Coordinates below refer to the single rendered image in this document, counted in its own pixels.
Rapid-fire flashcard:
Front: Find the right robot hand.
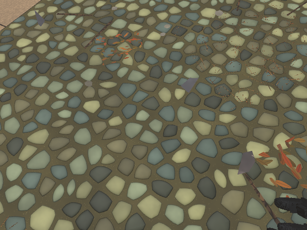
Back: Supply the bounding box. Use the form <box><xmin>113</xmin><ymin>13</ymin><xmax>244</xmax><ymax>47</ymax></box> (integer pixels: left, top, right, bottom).
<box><xmin>267</xmin><ymin>197</ymin><xmax>307</xmax><ymax>230</ymax></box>

